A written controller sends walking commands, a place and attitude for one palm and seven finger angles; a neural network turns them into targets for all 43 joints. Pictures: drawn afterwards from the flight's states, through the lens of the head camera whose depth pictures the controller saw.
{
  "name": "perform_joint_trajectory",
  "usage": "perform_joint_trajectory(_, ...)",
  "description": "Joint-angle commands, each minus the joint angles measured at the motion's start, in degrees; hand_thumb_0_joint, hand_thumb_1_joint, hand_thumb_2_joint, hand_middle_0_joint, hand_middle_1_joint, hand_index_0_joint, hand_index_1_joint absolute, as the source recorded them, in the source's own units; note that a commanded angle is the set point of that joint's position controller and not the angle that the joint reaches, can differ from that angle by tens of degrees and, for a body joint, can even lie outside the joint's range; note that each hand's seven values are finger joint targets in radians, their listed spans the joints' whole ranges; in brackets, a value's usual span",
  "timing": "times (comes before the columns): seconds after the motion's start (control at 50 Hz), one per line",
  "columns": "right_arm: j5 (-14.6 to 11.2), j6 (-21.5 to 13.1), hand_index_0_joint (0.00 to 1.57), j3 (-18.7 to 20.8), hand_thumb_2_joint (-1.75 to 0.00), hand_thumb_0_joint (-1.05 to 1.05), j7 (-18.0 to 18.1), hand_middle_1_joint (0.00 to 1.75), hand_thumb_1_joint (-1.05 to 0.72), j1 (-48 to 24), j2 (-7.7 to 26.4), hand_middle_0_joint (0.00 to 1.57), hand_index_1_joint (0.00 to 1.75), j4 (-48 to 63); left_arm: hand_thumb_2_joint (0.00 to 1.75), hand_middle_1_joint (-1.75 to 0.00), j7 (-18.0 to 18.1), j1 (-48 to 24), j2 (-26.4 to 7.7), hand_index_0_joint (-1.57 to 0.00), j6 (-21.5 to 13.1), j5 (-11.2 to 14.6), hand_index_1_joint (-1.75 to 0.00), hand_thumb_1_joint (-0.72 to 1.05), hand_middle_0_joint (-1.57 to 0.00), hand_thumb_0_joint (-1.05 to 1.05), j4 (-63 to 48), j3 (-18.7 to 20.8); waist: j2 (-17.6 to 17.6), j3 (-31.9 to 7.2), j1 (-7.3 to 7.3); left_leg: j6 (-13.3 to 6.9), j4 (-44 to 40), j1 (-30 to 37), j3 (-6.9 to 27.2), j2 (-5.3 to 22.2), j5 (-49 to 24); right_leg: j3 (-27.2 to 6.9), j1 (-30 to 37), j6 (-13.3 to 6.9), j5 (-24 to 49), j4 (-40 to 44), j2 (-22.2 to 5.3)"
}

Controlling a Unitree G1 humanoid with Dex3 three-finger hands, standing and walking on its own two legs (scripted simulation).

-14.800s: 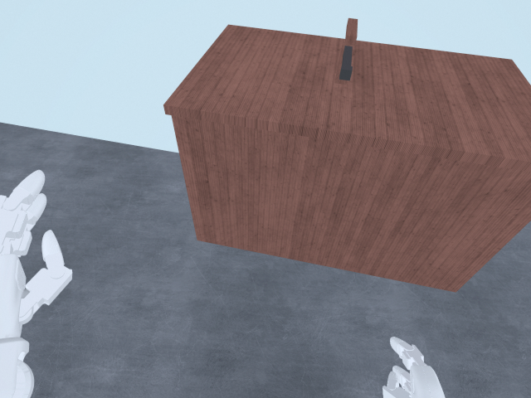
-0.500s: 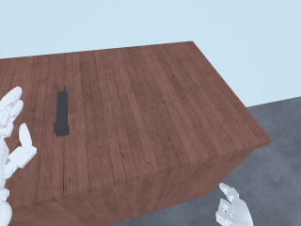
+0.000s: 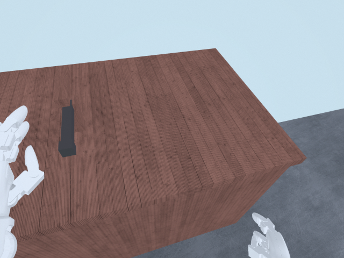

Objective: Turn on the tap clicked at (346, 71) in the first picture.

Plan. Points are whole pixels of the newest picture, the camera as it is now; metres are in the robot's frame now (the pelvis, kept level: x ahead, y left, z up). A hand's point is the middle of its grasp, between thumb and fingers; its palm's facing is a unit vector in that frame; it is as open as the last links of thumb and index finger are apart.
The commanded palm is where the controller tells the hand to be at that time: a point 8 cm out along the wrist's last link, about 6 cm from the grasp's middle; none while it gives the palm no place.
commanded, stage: look again from close up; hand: left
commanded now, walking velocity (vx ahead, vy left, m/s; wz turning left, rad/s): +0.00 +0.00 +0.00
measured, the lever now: (67, 148) +0.31 +0.27 +0.08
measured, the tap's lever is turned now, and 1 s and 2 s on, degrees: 0 0 0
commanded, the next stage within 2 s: shuffle to correct the standing spot in 0.20 s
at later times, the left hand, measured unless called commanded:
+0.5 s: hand (31, 172) +0.21 +0.26 +0.16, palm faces +0.37 -0.85 -0.38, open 7.4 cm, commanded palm +0.16 +0.29 +0.17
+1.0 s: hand (53, 209) +0.16 +0.20 +0.15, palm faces +0.37 -0.83 -0.43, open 7.4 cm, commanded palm +0.10 +0.24 +0.17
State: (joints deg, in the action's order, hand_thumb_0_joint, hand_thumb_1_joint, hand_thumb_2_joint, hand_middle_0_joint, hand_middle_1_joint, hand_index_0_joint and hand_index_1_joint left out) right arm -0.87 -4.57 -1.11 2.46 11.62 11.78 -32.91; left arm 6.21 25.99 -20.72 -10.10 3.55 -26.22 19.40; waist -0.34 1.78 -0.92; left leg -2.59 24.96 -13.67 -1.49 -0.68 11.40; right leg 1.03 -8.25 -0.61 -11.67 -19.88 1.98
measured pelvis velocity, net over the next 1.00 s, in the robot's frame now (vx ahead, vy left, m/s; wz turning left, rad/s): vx -0.05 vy -0.04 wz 0.01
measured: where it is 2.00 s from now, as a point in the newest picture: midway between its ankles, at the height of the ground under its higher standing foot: outside the picture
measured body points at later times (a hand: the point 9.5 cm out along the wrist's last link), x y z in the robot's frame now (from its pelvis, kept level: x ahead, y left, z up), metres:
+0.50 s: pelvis -0.01 +0.01 +0.00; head +0.03 +0.03 +0.45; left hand +0.19 +0.30 +0.18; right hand +0.18 -0.20 -0.07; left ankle +0.02 +0.09 -0.74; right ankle -0.01 -0.11 -0.74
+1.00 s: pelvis -0.05 -0.04 -0.01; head -0.01 -0.04 +0.44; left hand +0.14 +0.24 +0.17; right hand +0.10 -0.29 -0.10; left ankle -0.11 +0.10 -0.73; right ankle -0.01 -0.12 -0.74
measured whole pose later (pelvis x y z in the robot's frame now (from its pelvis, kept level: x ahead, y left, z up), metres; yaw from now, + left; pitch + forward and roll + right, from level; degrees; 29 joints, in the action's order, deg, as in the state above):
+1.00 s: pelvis -0.05 -0.04 -0.01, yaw +1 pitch +3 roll +1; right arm -1.1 -5.4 0.7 3.3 12.2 13.1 -34.4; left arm 8.4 30.5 -21.5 -10.7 4.4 -29.3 21.5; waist -1.3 1.4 1.0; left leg -0.3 36.2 -15.6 0.8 0.1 21.4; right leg 2.7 -20.4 -3.9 -10.3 -27.2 1.6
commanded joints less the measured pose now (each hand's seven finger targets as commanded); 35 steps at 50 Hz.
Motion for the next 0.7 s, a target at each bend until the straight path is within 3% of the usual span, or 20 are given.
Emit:
perform_joint_trajectory(0.0, -0.1, -3.2, 0.20, 2.5, -0.90, 0.00, 0.7, 0.30, -0.90, -5.6, 6.8, 0.20, 0.30, 8.9, 0.90, -0.30, 1.2, -3.6, -9.0, -0.20, -3.6, -0.1, -0.30, 0.90, -0.20, 0.00, -11.8, 5.6, 3.2, -7.4, 0.13, 0.5, -5.0, 4.0, 6.7, 6.1, -3.5, -4.2, 0.0, -0.6, 7.1, 2.4, -5.7)
perform_joint_trajectory(0.08, -0.6, -3.3, 0.20, 2.7, -0.90, 0.00, 0.7, 0.30, -0.90, -6.0, 6.6, 0.20, 0.30, 9.1, 0.90, -0.30, 1.4, -3.0, -10.2, -0.20, -3.2, -0.2, -0.30, 0.90, -0.20, 0.00, -12.4, 6.9, 3.6, -8.1, 0.18, 0.7, -4.5, 4.7, 6.8, 6.2, -6.3, -4.3, 0.8, -0.7, 9.2, 1.9, -6.0)
perform_joint_trajectory(0.1, -0.1, -3.1, 0.20, 2.6, -0.90, 0.00, 0.6, 0.30, -0.90, -5.2, 6.9, 0.20, 0.30, 8.9, 0.90, -0.30, 1.2, -2.5, -9.0, -0.20, -3.3, -0.1, -0.30, 0.90, -0.20, 0.00, -11.8, 5.7, 2.9, -8.1, 0.11, 0.5, -4.6, 4.1, 6.9, 6.2, -6.9, -3.6, 1.2, -0.6, 9.5, 1.9, -5.7)
perform_joint_trajectory(0.18, -0.7, -3.2, 0.20, 2.6, -0.90, 0.00, 0.7, 0.30, -0.90, -6.0, 6.6, 0.20, 0.30, 9.3, 0.90, -0.30, 1.4, -3.4, -10.7, -0.20, -3.4, -0.3, -0.30, 0.90, -0.20, 0.00, -14.1, 6.9, 4.6, -8.5, 0.21, 0.9, -4.7, 5.0, 7.0, 6.4, -7.6, -3.7, 1.2, -0.8, 9.6, 1.3, -5.9)
perform_joint_trajectory(0.2, -0.2, -3.1, 0.20, 2.5, -0.90, 0.00, 0.7, 0.30, -0.90, -5.4, 6.9, 0.20, 0.30, 9.1, 0.90, -0.30, 1.1, -3.8, -8.9, -0.20, -3.7, -0.1, -0.30, 0.90, -0.20, 0.00, -14.0, 5.2, 4.5, -8.0, 0.24, 0.7, -5.2, 4.6, 6.9, 6.5, -7.1, -3.2, 0.9, -0.7, 9.2, 1.2, -5.4)
perform_joint_trajectory(0.28, -0.6, -3.4, 0.20, 2.5, -0.90, 0.00, 0.7, 0.30, -0.90, -5.7, 6.5, 0.20, 0.30, 9.2, 0.90, -0.30, 1.4, -3.2, -10.7, -0.20, -3.5, -0.3, -0.30, 0.90, -0.20, 0.00, -13.7, 7.0, 5.2, -7.8, 0.16, 1.3, -6.0, 4.7, 7.6, 6.9, -6.1, -3.0, 1.0, -0.7, 7.9, 1.0, -5.5)
perform_joint_trajectory(0.3, -0.1, -3.1, 0.20, 2.2, -0.90, 0.00, 0.8, 0.30, -0.90, -5.1, 6.6, 0.20, 0.30, 9.2, 0.90, -0.30, 1.1, -3.4, -9.1, -0.20, -3.6, 0.0, -0.30, 0.90, -0.20, 0.00, -13.2, 5.5, 4.3, -7.0, 0.19, 1.3, -6.9, 4.1, 8.0, 7.0, -6.3, -2.5, 0.8, -0.5, 7.7, 1.3, -4.8)
perform_joint_trajectory(0.38, -0.4, -3.5, 0.20, 2.3, -0.90, 0.00, 1.0, 0.30, -0.90, -5.1, 6.2, 0.20, 0.30, 10.0, 0.90, -0.30, 1.2, -3.9, -11.0, -0.20, -4.2, 0.1, -0.30, 0.90, -0.20, 0.00, -15.3, 7.5, 5.7, -6.6, 0.02, 3.1, -6.3, 6.0, 8.8, 9.0, -15.0, -1.9, -0.7, -0.4, 8.4, -0.4, -3.9)
perform_joint_trajectory(0.4, 0.1, -3.2, 0.20, 2.2, -0.90, 0.00, 0.8, 0.30, -0.90, -4.7, 6.4, 0.20, 0.30, 9.9, 0.90, -0.30, 0.8, -3.7, -9.5, -0.20, -4.3, 0.4, -0.30, 0.90, -0.20, 0.00, -14.1, 6.2, 6.2, -6.3, -0.08, 2.8, -7.3, 5.2, 8.8, 9.7, -14.8, -1.2, -1.0, 0.1, 6.2, -0.8, -3.4)
perform_joint_trajectory(0.48, 0.0, -4.2, 0.20, 2.7, -0.90, 0.00, 0.3, 0.30, -0.90, -4.0, 5.7, 0.20, 0.30, 10.4, 0.90, -0.30, 0.6, -2.7, -10.5, -0.20, -5.1, 0.4, -0.30, 0.90, -0.20, 0.00, -16.9, 7.5, 8.6, -8.1, -0.23, 3.6, -5.4, 8.1, 9.4, 12.0, -22.0, -0.9, -3.2, -0.8, 2.2, -3.1, -3.2)
perform_joint_trajectory(0.5, 0.6, -4.1, 0.20, 2.7, -0.90, 0.00, 0.1, 0.30, -0.90, -3.6, 6.0, 0.20, 0.30, 10.3, 0.90, -0.30, 0.2, -2.2, -9.3, -0.20, -5.3, 0.6, -0.30, 0.90, -0.20, 0.00, -16.9, 6.5, 8.9, -8.8, -0.23, 3.0, -6.0, 8.0, 9.1, 12.7, -21.4, -0.4, -3.5, -0.3, -0.1, -4.1, -2.9)
perform_joint_trajectory(0.58, 0.5, -5.6, 0.20, 3.1, -0.90, 0.00, -0.4, 0.30, -0.90, -3.5, 5.4, 0.20, 0.30, 10.5, 0.90, -0.30, 0.1, -0.5, -11.9, -0.20, -6.5, 0.5, -0.30, 0.90, -0.20, 0.00, -19.7, 9.5, 11.0, -9.0, -0.52, 2.5, -3.1, 7.0, 9.8, 15.0, -24.5, -0.4, -4.6, -1.2, -1.9, -4.4, -3.3)
perform_joint_trajectory(0.6, 1.1, -5.3, 0.20, 3.0, -0.90, 0.00, -0.6, 0.30, -0.90, -3.0, 5.9, 0.20, 0.30, 10.4, 0.90, -0.30, -0.3, 0.0, -10.0, -0.20, -6.8, 0.8, -0.30, 0.90, -0.20, 0.00, -19.3, 8.0, 10.2, -9.3, -0.32, 1.7, -3.1, 5.1, 10.0, 15.0, -22.1, -0.1, -3.7, -1.0, -2.1, -4.8, -3.0)
perform_joint_trajectory(0.64, 1.2, -6.2, 0.20, 3.8, -0.90, 0.00, -0.4, 0.30, -0.90, -2.7, 6.0, 0.20, 0.30, 10.4, 0.90, -0.30, -0.5, 0.4, -12.1, -0.20, -7.8, 0.9, -0.30, 0.90, -0.20, 0.00, -19.6, 10.7, 10.0, -9.2, -0.46, 1.2, -1.4, 2.2, 10.7, 16.0, -19.7, -0.6, -2.6, -1.6, -1.4, -4.4, -3.8)
perform_joint_trajectory(0.68, 0.6, -6.2, 0.20, 3.8, -0.90, 0.00, -0.4, 0.30, -0.90, -3.3, 5.7, 0.20, 0.30, 10.1, 0.90, -0.30, -0.4, 1.7, -12.5, -0.20, -7.6, 0.9, -0.30, 0.90, -0.20, 0.00, -19.1, 11.8, 7.2, -9.6, -0.26, 0.9, 1.0, 0.9, 9.6, 14.5, -16.3, -1.5, -1.9, -2.1, 3.9, -2.9, -4.4)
